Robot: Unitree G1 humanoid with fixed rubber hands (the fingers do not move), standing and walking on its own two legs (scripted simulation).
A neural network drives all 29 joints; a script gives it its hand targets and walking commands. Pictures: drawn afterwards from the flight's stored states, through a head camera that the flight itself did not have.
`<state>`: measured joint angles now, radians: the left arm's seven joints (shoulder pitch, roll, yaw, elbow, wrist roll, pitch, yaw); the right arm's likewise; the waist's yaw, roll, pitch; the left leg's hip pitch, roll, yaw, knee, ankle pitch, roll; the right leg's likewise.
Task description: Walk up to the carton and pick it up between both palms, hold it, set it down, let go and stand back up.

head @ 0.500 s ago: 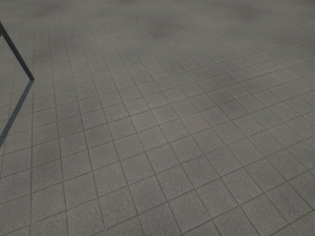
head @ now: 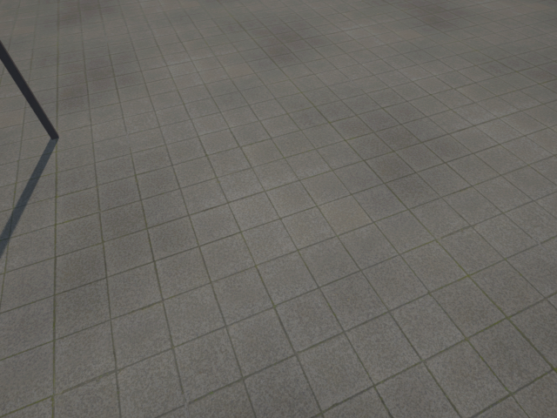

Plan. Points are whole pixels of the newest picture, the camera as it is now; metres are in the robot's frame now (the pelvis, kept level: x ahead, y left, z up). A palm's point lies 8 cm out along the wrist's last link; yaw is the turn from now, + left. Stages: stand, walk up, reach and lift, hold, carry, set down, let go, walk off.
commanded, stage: stand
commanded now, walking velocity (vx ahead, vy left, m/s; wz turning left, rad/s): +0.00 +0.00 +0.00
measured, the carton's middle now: out of the picture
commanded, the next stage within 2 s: walk up in 1.08 s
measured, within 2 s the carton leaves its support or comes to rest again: neither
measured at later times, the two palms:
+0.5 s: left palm out of the picture -0.02 +0.21 -0.15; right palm out of the picture -0.02 -0.21 -0.15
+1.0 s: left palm out of the picture -0.03 +0.19 -0.15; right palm out of the picture -0.01 -0.21 -0.14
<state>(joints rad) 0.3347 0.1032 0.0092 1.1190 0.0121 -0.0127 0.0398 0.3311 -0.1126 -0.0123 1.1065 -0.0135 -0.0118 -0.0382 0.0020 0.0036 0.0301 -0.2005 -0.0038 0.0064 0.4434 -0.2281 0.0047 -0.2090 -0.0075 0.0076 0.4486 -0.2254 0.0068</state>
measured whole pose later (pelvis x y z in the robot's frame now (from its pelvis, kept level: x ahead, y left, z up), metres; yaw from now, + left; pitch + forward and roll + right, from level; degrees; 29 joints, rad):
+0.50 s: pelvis +0.01 +0.00 +0.00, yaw +0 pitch -1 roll +0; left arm 0.33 0.12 0.01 1.12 0.01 -0.01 0.04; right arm 0.34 -0.11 -0.01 1.10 -0.01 -0.01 -0.04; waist 0.00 0.00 0.02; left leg -0.19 0.00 0.01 0.44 -0.24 0.00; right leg -0.20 -0.01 0.01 0.45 -0.24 0.00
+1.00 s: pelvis +0.01 +0.00 +0.00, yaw +0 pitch -1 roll +0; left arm 0.35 0.10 0.00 1.13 0.01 -0.01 0.04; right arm 0.33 -0.11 -0.01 1.10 -0.01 -0.01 -0.04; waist 0.01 -0.01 0.03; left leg -0.17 0.00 0.00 0.44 -0.25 0.00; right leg -0.17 0.00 0.00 0.44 -0.24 0.00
